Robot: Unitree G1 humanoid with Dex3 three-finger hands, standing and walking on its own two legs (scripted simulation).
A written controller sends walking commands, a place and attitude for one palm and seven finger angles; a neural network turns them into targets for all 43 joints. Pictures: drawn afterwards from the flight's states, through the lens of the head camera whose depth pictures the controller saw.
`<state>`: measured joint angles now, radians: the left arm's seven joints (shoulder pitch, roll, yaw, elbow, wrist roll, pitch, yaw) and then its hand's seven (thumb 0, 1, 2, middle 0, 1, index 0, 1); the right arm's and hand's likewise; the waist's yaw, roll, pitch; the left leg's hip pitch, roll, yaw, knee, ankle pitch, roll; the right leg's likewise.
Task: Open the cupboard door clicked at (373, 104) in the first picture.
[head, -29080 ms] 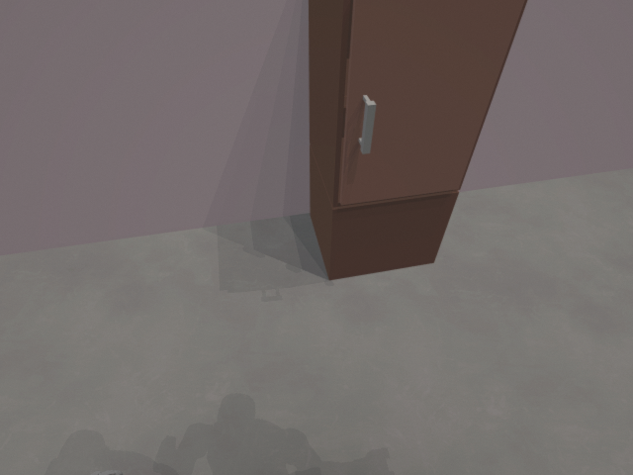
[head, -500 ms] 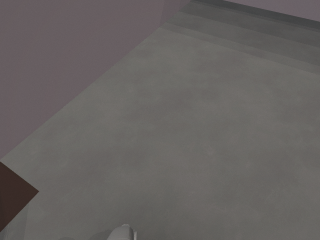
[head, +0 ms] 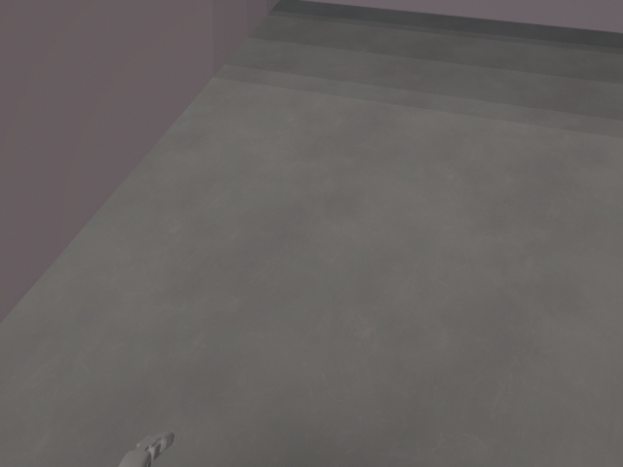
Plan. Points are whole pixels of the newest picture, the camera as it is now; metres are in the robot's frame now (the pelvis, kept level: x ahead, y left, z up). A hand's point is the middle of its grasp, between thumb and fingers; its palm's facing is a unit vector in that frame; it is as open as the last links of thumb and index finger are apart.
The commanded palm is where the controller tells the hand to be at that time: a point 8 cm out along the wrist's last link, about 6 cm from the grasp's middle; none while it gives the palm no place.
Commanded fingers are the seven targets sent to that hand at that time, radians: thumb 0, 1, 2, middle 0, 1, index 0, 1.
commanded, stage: walk to a spot facing it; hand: left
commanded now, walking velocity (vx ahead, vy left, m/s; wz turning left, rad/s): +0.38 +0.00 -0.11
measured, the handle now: out of the picture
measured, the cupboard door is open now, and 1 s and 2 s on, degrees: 45 45 45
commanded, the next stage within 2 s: turn to face it in 0.44 s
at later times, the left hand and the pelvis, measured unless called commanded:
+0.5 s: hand (228, 346) +0.32 +0.16 -0.15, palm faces -0.07 -0.98 -0.18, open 7.3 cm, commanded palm none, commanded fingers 0.00 0.90 0.90 -0.20 -0.30 -0.20 -0.30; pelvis +0.23 -0.02 +0.01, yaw -5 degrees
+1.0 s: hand (245, 312) +0.40 +0.15 -0.18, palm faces +0.16 -0.97 -0.18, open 7.3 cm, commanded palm none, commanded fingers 0.00 0.90 0.90 -0.20 -0.30 -0.20 -0.30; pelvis +0.37 -0.05 +0.00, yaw +7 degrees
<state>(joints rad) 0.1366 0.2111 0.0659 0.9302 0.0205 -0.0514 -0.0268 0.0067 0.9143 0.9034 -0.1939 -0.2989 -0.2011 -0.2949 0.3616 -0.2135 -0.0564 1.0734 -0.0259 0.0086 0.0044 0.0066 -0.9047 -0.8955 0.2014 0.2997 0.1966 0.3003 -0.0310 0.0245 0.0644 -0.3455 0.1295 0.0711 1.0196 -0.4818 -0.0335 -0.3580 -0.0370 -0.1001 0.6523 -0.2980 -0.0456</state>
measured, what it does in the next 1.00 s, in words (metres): walks ahead: left foot, then right foot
